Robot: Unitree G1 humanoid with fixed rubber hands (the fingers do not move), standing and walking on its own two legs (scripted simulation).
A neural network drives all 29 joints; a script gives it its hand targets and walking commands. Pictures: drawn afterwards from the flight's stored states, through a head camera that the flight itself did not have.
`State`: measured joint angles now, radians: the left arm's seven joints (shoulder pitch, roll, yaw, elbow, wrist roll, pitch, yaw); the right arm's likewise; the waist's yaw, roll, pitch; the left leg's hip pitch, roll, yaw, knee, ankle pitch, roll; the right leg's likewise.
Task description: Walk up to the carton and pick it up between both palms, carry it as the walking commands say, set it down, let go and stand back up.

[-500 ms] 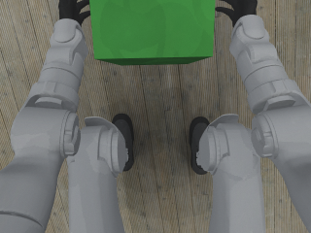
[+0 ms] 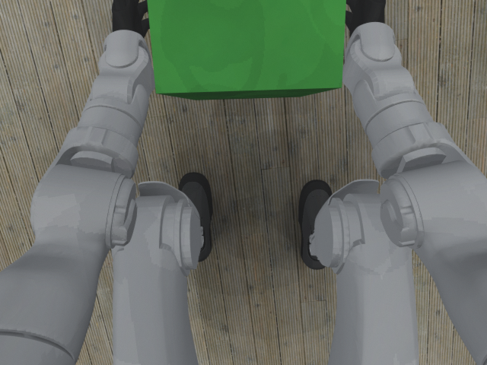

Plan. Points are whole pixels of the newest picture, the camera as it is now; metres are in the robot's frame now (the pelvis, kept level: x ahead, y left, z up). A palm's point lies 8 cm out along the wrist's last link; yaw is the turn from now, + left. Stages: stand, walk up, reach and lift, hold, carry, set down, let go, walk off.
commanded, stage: reach and lift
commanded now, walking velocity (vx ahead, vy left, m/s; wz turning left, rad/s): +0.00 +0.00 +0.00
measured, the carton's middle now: (246, 43) +0.51 +0.03 -0.25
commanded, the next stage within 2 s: none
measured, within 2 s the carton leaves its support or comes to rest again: leaves its support in 0.42 s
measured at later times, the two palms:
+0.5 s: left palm (133, 13) +0.52 +0.18 -0.17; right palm (378, 10) +0.53 -0.13 -0.16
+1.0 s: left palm out of the picture +0.51 +0.18 -0.09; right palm out of the picture +0.52 -0.13 -0.08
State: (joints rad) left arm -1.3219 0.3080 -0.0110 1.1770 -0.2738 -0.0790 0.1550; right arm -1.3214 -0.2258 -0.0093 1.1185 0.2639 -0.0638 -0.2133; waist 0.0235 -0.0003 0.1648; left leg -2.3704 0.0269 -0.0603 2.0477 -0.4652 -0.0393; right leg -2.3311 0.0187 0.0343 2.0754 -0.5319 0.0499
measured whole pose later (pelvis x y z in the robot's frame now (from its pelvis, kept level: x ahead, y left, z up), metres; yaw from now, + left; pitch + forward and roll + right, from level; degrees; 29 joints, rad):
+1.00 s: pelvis +0.01 +0.00 +0.02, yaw -1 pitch +48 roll -2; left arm -1.12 0.13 0.35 0.82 0.06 0.22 0.08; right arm -1.13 -0.06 -0.39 0.76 -0.06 0.24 -0.11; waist 0.02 -0.01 -0.10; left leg -2.36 0.02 -0.07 2.00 -0.48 -0.04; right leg -2.32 0.04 0.04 2.02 -0.54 0.06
